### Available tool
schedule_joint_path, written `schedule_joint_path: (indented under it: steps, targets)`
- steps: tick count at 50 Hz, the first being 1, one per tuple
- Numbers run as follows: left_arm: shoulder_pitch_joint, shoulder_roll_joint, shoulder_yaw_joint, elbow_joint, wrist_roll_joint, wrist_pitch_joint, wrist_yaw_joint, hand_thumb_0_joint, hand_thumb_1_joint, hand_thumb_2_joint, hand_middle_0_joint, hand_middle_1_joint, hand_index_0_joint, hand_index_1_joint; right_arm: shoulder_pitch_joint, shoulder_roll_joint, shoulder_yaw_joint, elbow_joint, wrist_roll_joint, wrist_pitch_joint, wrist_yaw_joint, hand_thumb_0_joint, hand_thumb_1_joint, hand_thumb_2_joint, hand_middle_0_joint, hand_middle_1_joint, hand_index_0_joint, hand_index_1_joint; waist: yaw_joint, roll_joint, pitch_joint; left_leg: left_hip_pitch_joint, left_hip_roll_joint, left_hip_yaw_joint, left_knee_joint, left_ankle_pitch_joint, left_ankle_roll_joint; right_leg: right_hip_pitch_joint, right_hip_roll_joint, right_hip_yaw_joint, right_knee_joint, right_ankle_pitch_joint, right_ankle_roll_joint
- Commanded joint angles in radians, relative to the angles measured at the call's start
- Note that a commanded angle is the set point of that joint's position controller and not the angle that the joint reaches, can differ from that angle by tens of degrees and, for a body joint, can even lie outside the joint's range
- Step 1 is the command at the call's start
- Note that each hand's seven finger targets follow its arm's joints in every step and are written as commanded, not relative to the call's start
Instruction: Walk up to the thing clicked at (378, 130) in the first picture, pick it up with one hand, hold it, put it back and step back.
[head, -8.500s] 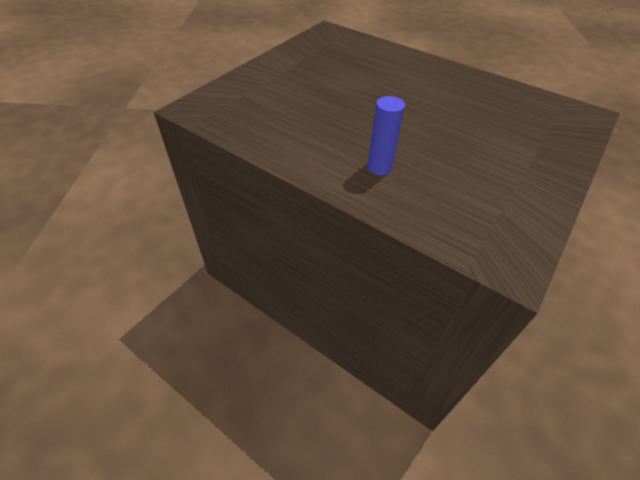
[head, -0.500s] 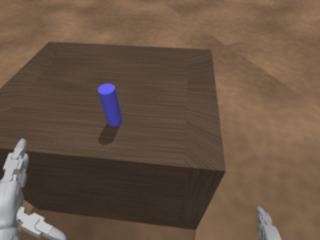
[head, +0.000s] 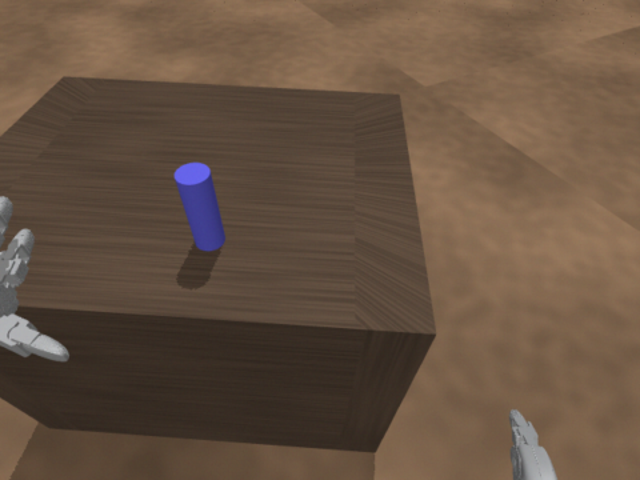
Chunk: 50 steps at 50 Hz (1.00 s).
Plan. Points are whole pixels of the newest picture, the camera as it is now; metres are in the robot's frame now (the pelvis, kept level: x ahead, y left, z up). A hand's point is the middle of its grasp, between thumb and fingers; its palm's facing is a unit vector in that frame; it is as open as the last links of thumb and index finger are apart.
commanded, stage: go down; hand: left
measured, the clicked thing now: (202, 209) +0.53 +0.20 +0.01
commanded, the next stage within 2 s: none
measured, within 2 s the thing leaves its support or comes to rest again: neither
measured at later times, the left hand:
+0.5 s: hand (32, 232) +0.37 +0.35 +0.12, palm faces +0.18 -0.98 +0.00, open 17.6 cm
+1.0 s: hand (30, 213) +0.40 +0.37 +0.12, palm faces +0.17 -0.98 +0.00, open 17.7 cm
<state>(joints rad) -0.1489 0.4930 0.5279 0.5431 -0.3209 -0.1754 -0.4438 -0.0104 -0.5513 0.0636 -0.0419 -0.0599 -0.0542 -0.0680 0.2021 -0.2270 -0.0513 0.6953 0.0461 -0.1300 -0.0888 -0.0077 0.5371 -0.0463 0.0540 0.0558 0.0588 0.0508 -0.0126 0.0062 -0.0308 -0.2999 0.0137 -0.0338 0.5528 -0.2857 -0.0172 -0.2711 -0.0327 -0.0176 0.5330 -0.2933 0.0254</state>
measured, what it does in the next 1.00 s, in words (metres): stands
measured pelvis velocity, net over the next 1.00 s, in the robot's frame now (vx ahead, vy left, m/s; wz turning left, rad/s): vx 0.01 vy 0.01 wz -0.02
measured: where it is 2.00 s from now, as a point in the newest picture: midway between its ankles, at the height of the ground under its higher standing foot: outside the picture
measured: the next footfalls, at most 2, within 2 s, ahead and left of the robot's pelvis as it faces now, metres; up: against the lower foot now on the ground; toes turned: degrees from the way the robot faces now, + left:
none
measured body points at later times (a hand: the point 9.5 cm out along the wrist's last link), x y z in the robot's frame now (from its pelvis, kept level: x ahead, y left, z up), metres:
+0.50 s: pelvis +0.00 +0.01 -0.01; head +0.04 +0.02 +0.44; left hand +0.36 +0.41 +0.12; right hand +0.15 -0.25 -0.09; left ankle +0.00 +0.13 -0.73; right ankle -0.01 -0.14 -0.73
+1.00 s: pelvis +0.01 +0.01 -0.02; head +0.07 +0.03 +0.43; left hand +0.39 +0.42 +0.12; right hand +0.15 -0.26 -0.09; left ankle +0.00 +0.13 -0.73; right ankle -0.01 -0.14 -0.73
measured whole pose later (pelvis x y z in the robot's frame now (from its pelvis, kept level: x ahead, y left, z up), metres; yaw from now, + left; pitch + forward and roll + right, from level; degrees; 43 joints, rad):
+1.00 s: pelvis +0.01 +0.01 -0.02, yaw -1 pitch +13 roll -2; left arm -0.62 0.82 0.64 1.08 -0.20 -0.16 -0.57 -0.01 -0.61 0.07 -0.05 -0.06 -0.05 -0.07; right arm 0.22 -0.25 0.02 0.59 0.01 -0.20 -0.11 -0.01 0.53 -0.05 0.06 0.06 0.06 0.05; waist -0.09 -0.02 -0.12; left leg -0.61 0.03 -0.03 0.75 -0.37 -0.01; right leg -0.56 -0.01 -0.01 0.68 -0.34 0.03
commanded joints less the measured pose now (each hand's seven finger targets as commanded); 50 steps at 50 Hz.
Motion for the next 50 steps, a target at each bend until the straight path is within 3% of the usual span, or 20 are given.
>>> schedule_joint_path:
  steps: [1,4,5,11,13,15,17,19,23,25,26,28,30,31,34,35,42,43,47,50]
  targets:
    - [-0.337,0.362,0.101,-0.074,-0.034,-0.038,-0.076,0.000,-0.525,0.087,-0.029,-0.057,-0.030,-0.061,-0.065,-0.147,-0.016,-0.148,-0.005,-0.074,-0.021,0.000,0.549,-0.049,0.050,0.050,0.050,0.050,0.010,0.079,-0.184,0.060,-0.017,0.017,-0.075,0.226,0.022,0.010,0.027,-0.029,-0.055,0.213,-0.036]
    - [-0.410,0.420,0.119,-0.005,-0.018,-0.033,-0.084,0.000,-0.541,0.083,-0.033,-0.059,-0.033,-0.064,-0.056,-0.206,-0.049,-0.190,-0.015,-0.087,-0.030,0.000,0.548,-0.049,0.050,0.050,0.050,0.050,-0.004,0.062,-0.243,0.089,-0.009,0.011,-0.065,0.278,0.018,0.009,0.033,-0.030,-0.046,0.248,-0.036]
    - [-0.424,0.428,0.120,0.020,-0.009,-0.032,-0.082,0.000,-0.533,0.093,-0.030,-0.059,-0.030,-0.064,-0.059,-0.168,-0.016,-0.177,-0.016,-0.089,-0.028,0.000,0.553,-0.048,0.050,0.050,0.050,0.050,0.008,0.058,-0.222,0.068,-0.015,0.017,-0.059,0.269,0.022,0.002,0.030,-0.027,-0.050,0.245,-0.034]
    - [-0.567,0.496,0.120,0.072,0.029,-0.061,-0.078,0.000,-0.541,0.084,-0.037,-0.049,-0.036,-0.056,-0.048,-0.141,0.008,-0.161,-0.028,-0.101,-0.031,0.000,0.555,-0.048,0.050,0.050,0.050,0.050,-0.008,0.129,-0.290,0.084,-0.018,0.021,-0.027,0.260,0.023,-0.045,0.028,-0.019,-0.035,0.239,-0.033]
    - [-0.604,0.509,0.112,0.101,0.030,-0.068,-0.083,0.000,-0.561,0.092,-0.038,-0.057,-0.038,-0.064,-0.063,-0.181,-0.015,-0.182,-0.029,-0.111,-0.036,0.000,0.559,-0.048,0.050,0.050,0.050,0.050,-0.024,0.117,-0.299,0.082,-0.011,0.014,-0.021,0.271,0.020,-0.062,0.032,-0.021,-0.025,0.244,-0.034]
    - [-0.623,0.533,0.116,0.134,0.040,-0.066,-0.085,0.000,-0.563,0.084,-0.039,-0.052,-0.039,-0.058,-0.050,-0.151,0.014,-0.146,-0.033,-0.110,-0.033,0.000,0.555,-0.048,0.050,0.050,0.050,0.050,-0.022,0.148,-0.313,0.087,-0.007,0.009,-0.012,0.283,0.018,-0.085,0.034,-0.025,-0.019,0.237,-0.036]
    - [-0.652,0.570,0.127,0.151,0.043,-0.065,-0.084,0.000,-0.591,0.072,-0.046,-0.051,-0.046,-0.058,-0.047,-0.186,-0.012,-0.175,-0.032,-0.112,-0.039,0.000,0.553,-0.049,0.050,0.050,0.050,0.050,-0.034,0.124,-0.349,0.087,-0.011,0.012,0.006,0.303,0.024,-0.073,0.030,-0.020,-0.015,0.268,-0.032]
    - [-0.656,0.592,0.136,0.185,0.051,-0.061,-0.085,0.000,-0.554,0.081,-0.039,-0.049,-0.042,-0.053,-0.039,-0.165,0.003,-0.139,-0.033,-0.111,-0.034,0.000,0.559,-0.047,0.050,0.050,0.050,0.050,-0.025,0.141,-0.327,0.059,-0.012,0.015,0.014,0.289,0.024,-0.095,0.030,-0.018,-0.012,0.257,-0.032]
    - [-0.672,0.605,0.136,0.226,0.055,-0.062,-0.097,0.000,-0.599,0.066,-0.046,-0.052,-0.048,-0.057,-0.034,-0.181,-0.005,-0.163,-0.035,-0.117,-0.034,0.000,0.547,-0.050,0.050,0.050,0.050,0.050,-0.039,0.127,-0.362,0.071,-0.001,0.006,0.035,0.321,0.022,-0.128,0.038,-0.027,0.010,0.261,-0.034]
    - [-0.685,0.612,0.137,0.243,0.055,-0.063,-0.104,0.000,-0.590,0.076,-0.045,-0.061,-0.049,-0.064,-0.047,-0.151,0.024,-0.163,-0.035,-0.116,-0.027,0.000,0.554,-0.048,0.050,0.050,0.050,0.050,-0.031,0.134,-0.362,0.051,-0.003,0.009,0.051,0.339,0.024,-0.133,0.036,-0.023,0.017,0.274,-0.033]
    - [-0.679,0.628,0.144,0.255,0.057,-0.063,-0.107,0.000,-0.597,0.067,-0.044,-0.054,-0.048,-0.056,-0.056,-0.192,-0.007,-0.188,-0.036,-0.119,-0.031,0.000,0.550,-0.049,0.050,0.050,0.050,0.050,-0.041,0.120,-0.382,0.049,-0.002,0.007,0.056,0.342,0.025,-0.130,0.037,-0.024,0.021,0.281,-0.032]
    - [-0.706,0.622,0.132,0.254,0.063,-0.064,-0.111,0.000,-0.595,0.075,-0.045,-0.056,-0.047,-0.062,-0.046,-0.157,0.018,-0.169,-0.035,-0.116,-0.027,0.000,0.549,-0.050,0.050,0.050,0.050,0.050,-0.037,0.148,-0.367,0.039,0.000,0.008,0.065,0.345,0.022,-0.158,0.037,-0.022,0.034,0.270,-0.034]
    - [-0.691,0.638,0.148,0.283,0.063,-0.061,-0.112,0.000,-0.577,0.068,-0.044,-0.051,-0.046,-0.055,-0.037,-0.195,-0.012,-0.168,-0.039,-0.116,-0.029,0.000,0.550,-0.049,0.050,0.050,0.050,0.050,-0.041,0.147,-0.388,0.049,0.008,-0.002,0.072,0.351,0.018,-0.180,0.043,-0.029,0.042,0.254,-0.036]
    - [-0.705,0.625,0.136,0.266,0.062,-0.061,-0.115,0.000,-0.603,0.070,-0.047,-0.054,-0.047,-0.061,-0.026,-0.164,0.021,-0.166,-0.038,-0.116,-0.025,0.000,0.547,-0.050,0.050,0.050,0.050,0.050,-0.036,0.149,-0.395,0.058,0.009,-0.002,0.075,0.358,0.019,-0.182,0.044,-0.031,0.044,0.255,-0.037]
    - [-0.725,0.671,0.163,0.271,0.062,-0.062,-0.114,0.000,-0.602,0.068,-0.044,-0.054,-0.045,-0.059,-0.042,-0.199,-0.007,-0.197,-0.037,-0.117,-0.031,0.000,0.545,-0.050,0.050,0.050,0.050,0.050,-0.044,0.145,-0.430,0.052,0.010,-0.004,0.093,0.389,0.022,-0.178,0.043,-0.028,0.057,0.280,-0.035]
    - [-0.737,0.668,0.156,0.262,0.067,-0.061,-0.116,0.000,-0.604,0.075,-0.045,-0.056,-0.044,-0.063,-0.026,-0.172,0.015,-0.187,-0.037,-0.116,-0.030,0.000,0.545,-0.051,0.049,0.050,0.050,0.050,-0.042,0.165,-0.419,0.053,0.010,-0.003,0.097,0.403,0.022,-0.184,0.043,-0.029,0.060,0.288,-0.035]
    - [-0.782,0.695,0.151,0.291,0.088,-0.051,-0.120,0.000,-0.607,0.069,-0.051,-0.053,-0.048,-0.063,-0.039,-0.173,0.016,-0.228,-0.038,-0.118,-0.040,0.000,0.543,-0.052,0.050,0.050,0.050,0.050,-0.061,0.145,-0.424,0.003,-0.006,0.014,0.123,0.334,0.038,-0.193,0.035,-0.014,0.076,0.289,-0.026]
    - [-0.782,0.713,0.162,0.298,0.086,-0.050,-0.119,0.000,-0.611,0.067,-0.058,-0.060,-0.052,-0.072,-0.017,-0.196,-0.010,-0.217,-0.039,-0.117,-0.042,0.000,0.541,-0.053,0.049,0.050,0.050,0.050,-0.067,0.157,-0.423,0.011,-0.003,0.011,0.128,0.336,0.035,-0.214,0.037,-0.017,0.080,0.279,-0.028]
    - [-0.794,0.727,0.161,0.323,0.093,-0.048,-0.125,0.000,-0.611,0.076,-0.057,-0.062,-0.050,-0.075,0.019,-0.148,0.026,-0.209,-0.039,-0.116,-0.035,0.000,0.547,-0.052,0.049,0.050,0.049,0.050,-0.059,0.175,-0.412,-0.018,-0.003,0.010,0.140,0.319,0.032,-0.230,0.040,-0.019,0.090,0.255,-0.031]
    - [-0.807,0.732,0.154,0.337,0.093,-0.044,-0.128,0.000,-0.610,0.071,-0.051,-0.054,-0.046,-0.065,0.008,-0.190,0.002,-0.252,-0.041,-0.120,-0.035,0.000,0.543,-0.052,0.049,0.050,0.050,0.050,-0.068,0.161,-0.414,-0.039,0.001,0.006,0.147,0.294,0.032,-0.247,0.043,-0.020,0.099,0.234,-0.032]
